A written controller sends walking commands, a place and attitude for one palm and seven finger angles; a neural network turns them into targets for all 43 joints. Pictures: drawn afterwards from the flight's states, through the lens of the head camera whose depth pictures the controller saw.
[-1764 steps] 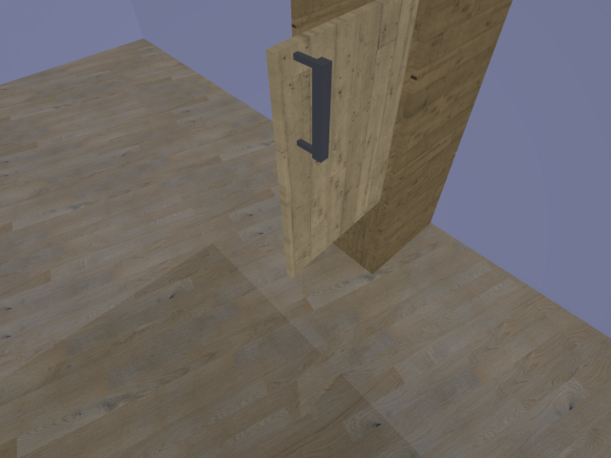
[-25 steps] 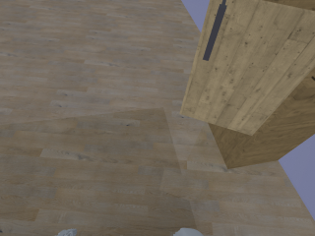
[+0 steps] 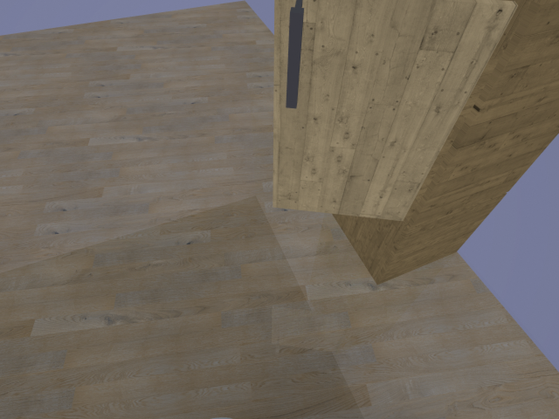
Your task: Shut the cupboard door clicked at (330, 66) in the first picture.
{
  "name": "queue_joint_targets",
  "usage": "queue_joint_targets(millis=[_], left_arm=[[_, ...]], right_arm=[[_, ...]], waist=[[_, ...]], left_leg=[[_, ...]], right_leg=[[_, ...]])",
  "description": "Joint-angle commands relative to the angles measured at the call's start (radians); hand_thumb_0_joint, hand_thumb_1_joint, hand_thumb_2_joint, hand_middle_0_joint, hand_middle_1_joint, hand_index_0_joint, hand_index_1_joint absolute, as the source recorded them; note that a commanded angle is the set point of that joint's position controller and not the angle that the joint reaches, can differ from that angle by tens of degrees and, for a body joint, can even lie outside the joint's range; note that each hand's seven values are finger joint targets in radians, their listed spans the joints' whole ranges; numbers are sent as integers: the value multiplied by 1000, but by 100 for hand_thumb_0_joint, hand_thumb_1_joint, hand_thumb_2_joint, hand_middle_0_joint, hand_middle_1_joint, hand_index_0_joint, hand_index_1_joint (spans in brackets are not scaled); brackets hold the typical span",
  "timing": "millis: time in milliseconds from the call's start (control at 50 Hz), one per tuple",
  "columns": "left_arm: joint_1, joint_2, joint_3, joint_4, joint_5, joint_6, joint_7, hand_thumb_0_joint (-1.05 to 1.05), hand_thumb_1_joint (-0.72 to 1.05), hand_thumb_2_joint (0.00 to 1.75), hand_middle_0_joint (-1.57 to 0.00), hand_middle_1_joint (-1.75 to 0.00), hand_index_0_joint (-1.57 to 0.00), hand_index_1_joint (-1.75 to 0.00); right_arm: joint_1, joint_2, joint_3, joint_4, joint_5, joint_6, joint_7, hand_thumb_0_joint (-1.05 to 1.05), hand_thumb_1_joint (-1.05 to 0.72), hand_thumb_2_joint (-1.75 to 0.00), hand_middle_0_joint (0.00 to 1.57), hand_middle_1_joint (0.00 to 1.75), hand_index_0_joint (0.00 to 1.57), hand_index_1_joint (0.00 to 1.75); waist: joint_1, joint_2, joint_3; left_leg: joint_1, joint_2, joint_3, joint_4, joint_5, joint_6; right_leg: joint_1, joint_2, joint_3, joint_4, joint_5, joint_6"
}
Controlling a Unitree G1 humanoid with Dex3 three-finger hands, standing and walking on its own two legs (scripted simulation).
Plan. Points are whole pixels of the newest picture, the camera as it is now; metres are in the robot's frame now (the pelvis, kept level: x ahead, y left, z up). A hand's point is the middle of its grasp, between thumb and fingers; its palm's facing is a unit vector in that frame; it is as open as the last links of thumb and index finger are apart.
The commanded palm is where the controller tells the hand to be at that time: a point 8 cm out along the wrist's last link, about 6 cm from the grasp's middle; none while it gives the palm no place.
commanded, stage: take the last steps up to it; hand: left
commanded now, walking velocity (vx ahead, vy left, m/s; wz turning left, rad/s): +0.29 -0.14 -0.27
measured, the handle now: (295, 57) +0.68 +0.01 +0.15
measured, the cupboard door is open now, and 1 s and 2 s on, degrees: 60 60 60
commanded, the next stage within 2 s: come to a stop and stand still in 0.64 s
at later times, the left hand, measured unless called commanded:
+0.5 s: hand (220, 375) +0.21 +0.11 -0.16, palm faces -0.16 -0.96 -0.21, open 7.4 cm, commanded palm none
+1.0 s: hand (252, 365) +0.23 +0.06 -0.18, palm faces -0.07 -0.98 -0.19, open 7.4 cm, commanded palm none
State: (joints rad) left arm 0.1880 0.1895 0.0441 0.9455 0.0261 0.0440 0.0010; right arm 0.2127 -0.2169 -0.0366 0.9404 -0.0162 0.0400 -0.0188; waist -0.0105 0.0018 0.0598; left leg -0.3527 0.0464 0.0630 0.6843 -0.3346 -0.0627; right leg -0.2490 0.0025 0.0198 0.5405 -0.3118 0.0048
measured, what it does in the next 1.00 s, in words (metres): walks ahead: left foot, then right foot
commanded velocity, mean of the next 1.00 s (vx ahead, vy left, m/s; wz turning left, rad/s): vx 0.09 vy -0.06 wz -0.06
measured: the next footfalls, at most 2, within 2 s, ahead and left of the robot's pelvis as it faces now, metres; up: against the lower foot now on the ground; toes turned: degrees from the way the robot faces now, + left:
left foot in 0.02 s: +0.05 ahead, +0.12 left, +0.00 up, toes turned +4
right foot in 0.44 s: +0.12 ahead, -0.19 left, +0.00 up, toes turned -12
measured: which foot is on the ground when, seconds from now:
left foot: up 0.00-0.00, down 0.02-0.44, up 0.46-0.74, down 0.76-1.00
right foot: down 0.00-0.04, up 0.06-0.42, down 0.44-0.78, up 0.80-0.94, down 0.96-1.00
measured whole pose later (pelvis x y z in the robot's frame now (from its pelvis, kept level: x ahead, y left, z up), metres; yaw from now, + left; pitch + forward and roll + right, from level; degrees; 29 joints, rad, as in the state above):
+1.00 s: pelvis +0.19 -0.11 +0.00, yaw -6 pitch -1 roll +1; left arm 0.24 0.17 0.03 1.06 0.02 0.03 0.02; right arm 0.16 -0.16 -0.02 1.03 -0.01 0.01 -0.04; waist 0.02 -0.03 0.07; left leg -0.27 0.03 0.13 0.54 -0.26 0.02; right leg -0.24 -0.04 -0.01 0.56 -0.29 0.01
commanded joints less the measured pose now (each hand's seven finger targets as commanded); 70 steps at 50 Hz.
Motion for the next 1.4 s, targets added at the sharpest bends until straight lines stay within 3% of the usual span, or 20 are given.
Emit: queue_joint_targets(millis=[0,40,140,300,380,400,420,460,560,700,760,820,900,1020,1080,1160,1260,1300,1320,1380], left_arm=[[26,94,34,-65,-16,-16,6,0,90,90,-20,-30,-20,-30],[-51,108,38,-93,3,-5,-6,0,90,90,-20,-30,-20,-30],[-62,86,40,-59,3,-21,-47,0,90,90,-20,-30,-20,-30],[-129,63,30,-63,4,-25,-62,0,90,90,-20,-30,-20,-30],[44,101,44,10,4,-42,-56,0,90,90,-20,-30,-20,-30],[134,164,55,39,7,-54,-46,0,90,90,-20,-30,-20,-30],[268,259,77,83,7,-68,-28,0,90,90,-20,-30,-20,-30],[209,244,66,79,-4,-67,-6,0,90,90,-20,-30,-20,-30],[34,104,19,52,-3,-88,8,0,90,90,-20,-30,-20,-30],[71,97,13,104,-14,-87,10,0,90,90,-20,-30,-20,-30],[108,37,-8,77,-18,-68,16,0,90,90,-20,-30,-20,-30],[102,39,-7,98,-20,-42,23,0,90,90,-20,-30,-20,-30],[166,52,0,113,-9,-30,26,0,90,90,-20,-30,-20,-30],[100,146,20,58,4,-38,32,0,90,90,-20,-30,-20,-30],[97,160,26,56,5,-42,42,0,90,90,-20,-30,-20,-30],[95,191,46,49,8,-39,52,0,90,90,-20,-30,-20,-30],[40,176,39,35,-10,-31,48,0,90,90,-20,-30,-20,-30],[74,95,18,18,-8,-20,47,0,90,90,-20,-30,-20,-30],[128,91,-4,36,-17,-53,77,0,90,90,-20,-30,-20,-30],[85,122,-16,-15,-10,-29,57,0,90,90,-20,-30,-20,-30]], right_arm=[[162,-190,-35,-17,-17,-45,-11,0,-90,-90,20,30,20,30],[210,-250,-47,-10,-31,-49,-27,0,-90,-90,20,30,20,30],[170,-156,-28,-8,-26,-78,-27,0,-90,-90,20,30,20,30],[197,-167,-51,48,-28,-74,-13,0,-90,-90,20,30,20,30],[147,-175,-52,60,-21,-67,-5,0,-90,-90,20,30,20,30],[150,-134,-44,55,-10,-68,4,0,-90,-90,20,30,20,30],[103,-48,-19,12,1,-73,9,0,-90,-90,20,30,20,30],[30,-80,-28,-6,2,-63,2,0,-90,-90,20,30,20,30],[124,-17,-14,49,-14,-46,18,0,-90,-90,20,30,20,30],[175,-17,-5,77,-11,-76,15,0,-90,-90,20,30,20,30],[253,-153,-20,91,-22,-73,-18,0,-90,-90,20,30,20,30],[99,-97,8,67,-9,-65,-38,0,-90,-90,20,30,20,30],[1,-105,-15,53,11,-46,-36,0,-90,-90,20,30,20,30],[-3,-53,-37,29,8,-5,-10,0,-90,-90,20,30,20,30],[-32,-44,-35,15,8,7,-6,0,-90,-90,20,30,20,30],[-48,-50,-29,0,13,3,-7,0,-90,-90,20,30,20,30],[37,-61,-24,27,7,-10,-2,0,-90,-90,20,30,20,30],[35,-148,-38,18,-1,-21,-1,0,-90,-90,20,30,20,30],[-7,-176,-44,-46,19,-39,3,0,-90,-90,20,30,20,30],[22,-117,-16,-100,-3,-38,-3,0,-90,-90,20,30,20,30]], waist=[[-36,209,-139],[-81,279,-78],[-39,132,-37],[-56,179,15],[33,106,-53],[76,-56,-78],[133,-332,-112],[104,-278,-54],[-28,-120,-20],[-55,-47,-53],[-66,253,-73],[-3,182,-58],[31,60,-99],[4,-160,-83],[29,-203,-71],[47,-181,-107],[4,-147,-128],[22,118,-154],[14,206,-197],[19,338,-99]], left_leg=[[290,254,-300,-340,201,119],[265,412,-505,-478,-4,219],[283,293,-202,-452,196,182],[201,292,-82,-460,89,174],[101,230,4,-273,82,112],[-70,161,79,-94,55,81],[-295,11,159,193,-258,38],[-348,49,-21,465,-256,58],[-152,71,8,294,-47,33],[186,16,43,-189,209,45],[333,369,-394,-356,577,250],[200,313,-242,-328,844,260],[193,198,-106,-252,670,174],[112,1,12,-58,172,55],[-28,-42,-34,141,-184,36],[-102,-50,-56,119,-202,21],[178,-18,-36,-284,245,32],[256,220,-222,-273,664,146],[313,180,-116,-121,913,134],[143,166,-174,-258,594,156]], right_leg=[[-173,6,23,132,-90,-18],[-349,16,23,496,-294,-1],[-365,-44,-5,523,-64,15],[-204,-45,-95,156,-13,15],[116,4,-139,-80,99,-7],[324,-74,-29,-166,14,-52],[458,-321,324,-286,-71,-163],[268,-370,417,-374,-163,-248],[60,-241,51,-324,217,-199],[15,-171,9,-159,217,-140],[-191,2,-91,246,-265,-18],[-92,-67,-10,255,-254,10],[39,-40,-33,-47,118,4],[16,-253,193,-131,588,-119],[118,-330,229,-136,885,-211],[282,-325,183,-70,1033,-215],[131,-227,97,-5,694,-99],[16,-77,-30,60,106,-3],[-48,-73,-19,79,27,-2],[-84,-17,-48,185,-152,-33]])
